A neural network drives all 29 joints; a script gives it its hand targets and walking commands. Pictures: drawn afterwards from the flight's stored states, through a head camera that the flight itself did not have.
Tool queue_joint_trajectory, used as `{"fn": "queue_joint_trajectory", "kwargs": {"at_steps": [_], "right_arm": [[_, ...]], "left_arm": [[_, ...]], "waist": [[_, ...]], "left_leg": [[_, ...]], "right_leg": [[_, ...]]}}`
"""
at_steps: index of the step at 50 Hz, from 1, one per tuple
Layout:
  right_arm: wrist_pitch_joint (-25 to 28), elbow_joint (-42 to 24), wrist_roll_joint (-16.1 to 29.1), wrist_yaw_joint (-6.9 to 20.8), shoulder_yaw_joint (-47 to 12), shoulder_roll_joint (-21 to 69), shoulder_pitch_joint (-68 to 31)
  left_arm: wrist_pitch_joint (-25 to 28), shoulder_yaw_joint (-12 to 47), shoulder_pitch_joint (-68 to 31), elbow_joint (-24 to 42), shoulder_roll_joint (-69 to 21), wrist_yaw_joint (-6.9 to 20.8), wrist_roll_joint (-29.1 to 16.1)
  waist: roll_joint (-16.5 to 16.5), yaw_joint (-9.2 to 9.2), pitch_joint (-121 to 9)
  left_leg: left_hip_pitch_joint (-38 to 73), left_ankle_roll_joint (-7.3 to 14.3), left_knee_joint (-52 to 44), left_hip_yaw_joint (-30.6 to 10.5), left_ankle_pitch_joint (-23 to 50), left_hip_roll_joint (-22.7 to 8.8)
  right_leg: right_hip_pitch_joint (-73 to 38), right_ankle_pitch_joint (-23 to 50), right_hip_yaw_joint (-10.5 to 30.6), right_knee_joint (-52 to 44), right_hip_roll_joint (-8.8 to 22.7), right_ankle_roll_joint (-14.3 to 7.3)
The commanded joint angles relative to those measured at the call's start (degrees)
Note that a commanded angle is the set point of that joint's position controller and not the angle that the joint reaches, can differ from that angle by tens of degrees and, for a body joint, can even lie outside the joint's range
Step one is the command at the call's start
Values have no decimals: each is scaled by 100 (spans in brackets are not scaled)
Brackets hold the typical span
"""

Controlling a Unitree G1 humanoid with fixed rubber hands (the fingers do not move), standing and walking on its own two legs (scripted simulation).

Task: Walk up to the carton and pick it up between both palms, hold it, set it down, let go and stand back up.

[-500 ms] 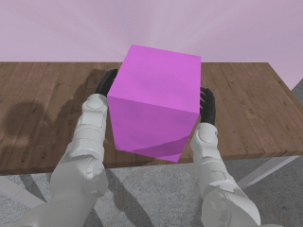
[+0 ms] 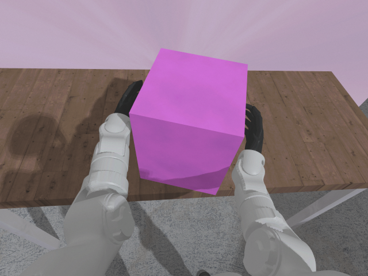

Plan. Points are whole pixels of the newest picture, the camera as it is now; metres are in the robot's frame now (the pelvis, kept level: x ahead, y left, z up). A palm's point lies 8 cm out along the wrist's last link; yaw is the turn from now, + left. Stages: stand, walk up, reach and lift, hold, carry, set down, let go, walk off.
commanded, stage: set down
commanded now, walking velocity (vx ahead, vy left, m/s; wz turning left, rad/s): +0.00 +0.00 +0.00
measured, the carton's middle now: (189, 125) +0.42 -0.06 +0.05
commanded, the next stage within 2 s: none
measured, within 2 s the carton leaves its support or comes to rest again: neither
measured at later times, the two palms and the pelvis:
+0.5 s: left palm (129, 124) +0.45 +0.09 +0.04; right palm (245, 157) +0.33 -0.18 +0.01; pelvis +0.01 +0.01 -0.01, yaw -2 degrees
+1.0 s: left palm (119, 113) +0.45 +0.10 +0.08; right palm (261, 144) +0.34 -0.21 +0.06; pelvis -0.02 +0.02 -0.02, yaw -2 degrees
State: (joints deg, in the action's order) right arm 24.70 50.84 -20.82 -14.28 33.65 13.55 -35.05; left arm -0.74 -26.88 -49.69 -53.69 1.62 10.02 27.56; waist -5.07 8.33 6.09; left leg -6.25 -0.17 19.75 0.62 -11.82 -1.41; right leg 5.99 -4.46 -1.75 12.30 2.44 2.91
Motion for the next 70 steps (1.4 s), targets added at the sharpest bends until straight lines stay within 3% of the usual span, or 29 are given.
{"fn": "queue_joint_trajectory", "kwargs": {"at_steps": [1, 4, 9, 10, 12, 14, 16, 19, 21, 22, 24, 27, 31, 34, 39, 43, 44, 47, 52, 56, 57, 58, 61, 63, 66, 70], "right_arm": [[-343, 569, -520, 601, -1244, 1717, -2070], [-344, 539, -492, 609, -1276, 1673, -1985], [-284, 627, -441, 542, -1239, 1495, -1900], [-280, 698, -366, 535, -1313, 1437, -1805], [-270, 732, -285, 472, -1220, 1099, -1751], [-230, 743, -29, 309, -1113, 394, -1651], [-226, 909, 537, 40, -1312, -296, -1603], [-267, 498, 1686, -335, -2023, -652, -1994], [-248, 134, 2060, -433, -2202, -795, -2188], [-220, -57, 2180, -456, -2316, -861, -2162], [-180, -174, 2374, -465, -2414, -1071, -2070], [-234, 89, 2504, -435, -2393, -1408, -2052], [-214, -185, 2766, -384, -2525, -1636, -2034], [-423, 102, 2953, -283, -2672, -1774, -1961], [-693, -75, 3198, -247, -2733, -2018, -2324], [-1183, -84, 3331, -186, -2741, -2170, -2635], [-1302, -212, 3375, -197, -2779, -2221, -2711], [-1656, -618, 3408, -277, -2728, -2201, -3008], [-2228, -1103, 3413, -395, -2746, -2242, -3274], [-2654, -1029, 3438, -487, -2828, -2108, -3493], [-2706, -1128, 3401, -523, -2741, -2096, -3461], [-2731, -1357, 3412, -549, -2761, -2109, -3475], [-2884, -1617, 3528, -636, -2879, -2105, -3479], [-3070, -1443, 3514, -675, -2904, -2014, -3518], [-3250, -1510, 3512, -731, -2835, -1974, -3488], [-3368, -2121, 3601, -787, -2926, -1982, -3429]], "left_arm": [[-9, 1127, -2020, -409, -2395, 488, 78], [0, 1092, -1856, -404, -2346, 449, 103], [48, 1184, -1787, -340, -2182, 423, 5], [58, 1131, -1707, -374, -2081, 394, 46], [69, 1058, -1709, -402, -1682, 326, -38], [183, 1175, -1833, -241, -987, 110, -303], [308, 1559, -1958, -318, -168, -236, -867], [568, 2086, -2217, -332, 508, -680, -1885], [771, 2287, -2421, -360, 703, -788, -2283], [872, 2295, -2371, -358, 806, -813, -2379], [1026, 2331, -2368, -309, 979, -828, -2496], [1024, 2280, -2432, -558, 1140, -829, -2531], [1086, 2478, -2505, -266, 1190, -877, -2815], [1003, 2514, -2449, -457, 1242, -889, -2850], [921, 2683, -2914, -345, 1456, -927, -3120], [757, 3070, -3247, -624, 1567, -953, -3548], [659, 3046, -3253, -660, 1690, -956, -3605], [437, 3289, -3570, -630, 1815, -936, -3918], [60, 3264, -3766, -471, 2088, -945, -4103], [-238, 3386, -3843, -833, 2116, -906, -4197], [-261, 3369, -3909, -677, 2167, -902, -4204], [-301, 3265, -3864, -439, 2228, -924, -4153], [-561, 2967, -3856, -155, 2440, -915, -3998], [-732, 2997, -3892, -374, 2427, -864, -3975], [-871, 2987, -3973, -128, 2480, -872, -3968], [-1120, 2780, -3883, 556, 2682, -825, -3952]], "waist": [[779, 196, -1504], [710, 139, -1433], [726, 220, -1664], [745, 127, -1566], [751, 133, -1564], [803, 177, -1691], [843, 219, -1811], [772, 178, -2717], [890, 217, -3624], [916, 165, -4152], [1083, 231, -4815], [1127, 249, -4766], [1239, 281, -4962], [1312, 219, -4661], [1486, 260, -4473], [1385, 387, -3979], [1349, 330, -3914], [1236, 450, -4083], [1139, 417, -4127], [959, 494, -3802], [995, 560, -3911], [1006, 444, -4019], [1005, 366, -4145], [923, 411, -3711], [1053, 447, -3686], [1116, 386, -4034]], "left_leg": [[314, -227, -410, 590, 353, 154], [391, -214, -373, 578, 452, 142], [427, -276, -271, 529, 611, 163], [465, -284, -247, 543, 768, 159], [392, -275, -223, 550, 733, 177], [287, -320, -217, 557, 534, 155], [87, -341, -87, 516, 464, 145], [-426, -307, 302, 415, 734, 151], [-643, -372, 596, 349, 1127, 195], [-590, -406, 797, 344, 1593, 220], [-394, -531, 1138, 275, 2322, 251], [-288, -606, 1286, 190, 2726, 214], [101, -731, 1530, 107, 3326, 172], [259, -720, 1448, 57, 3080, 114], [272, -719, 1374, 44, 2625, 124], [81, -622, 1096, -40, 1513, 77], [44, -577, 1074, -34, 1482, 88], [-141, -481, 961, -22, 973, 120], [-252, -389, 815, 3, 654, 152], [-393, -286, 652, -17, 305, 159], [-368, -291, 623, -11, 329, 157], [-283, -314, 675, 21, 649, 184], [-7, -338, 706, 76, 1131, 231], [-208, -277, 523, 116, 674, 245], [-299, -248, 361, 162, 283, 250], [131, -323, 507, 239, 1072, 313]], "right_leg": [[-287, 638, -807, 45, -419, 46], [-288, 698, -823, 34, -437, 47], [-317, 935, -814, 110, -460, 57], [-365, 1041, -810, 141, -466, 52], [-371, 1069, -761, 145, -467, 69], [-317, 958, -728, 235, -452, 76], [-311, 1088, -612, 370, -464, 56], [-304, 1934, -329, 709, -469, 104], [-274, 2509, -253, 968, -490, 102], [-323, 2874, -223, 1097, -515, 100], [-250, 3349, -220, 1257, -573, 48], [88, 3165, -279, 1311, -661, 27], [553, 3032, -359, 1314, -769, -21], [909, 2297, -360, 1170, -789, -105], [1120, 1888, -370, 1121, -741, -140], [1386, 1048, -387, 1045, -695, -200], [1347, 1070, -345, 1041, -661, -193], [1237, 899, -330, 1058, -624, -160], [1010, 855, -296, 1059, -607, -153], [789, 769, -250, 1006, -577, -144], [721, 889, -270, 1013, -575, -119], [572, 1140, -264, 1047, -587, -96], [251, 1544, -230, 987, -637, -67], [202, 1285, -196, 884, -623, -80], [144, 1171, -208, 846, -594, -73], [-143, 1840, -212, 857, -639, -27]]}}
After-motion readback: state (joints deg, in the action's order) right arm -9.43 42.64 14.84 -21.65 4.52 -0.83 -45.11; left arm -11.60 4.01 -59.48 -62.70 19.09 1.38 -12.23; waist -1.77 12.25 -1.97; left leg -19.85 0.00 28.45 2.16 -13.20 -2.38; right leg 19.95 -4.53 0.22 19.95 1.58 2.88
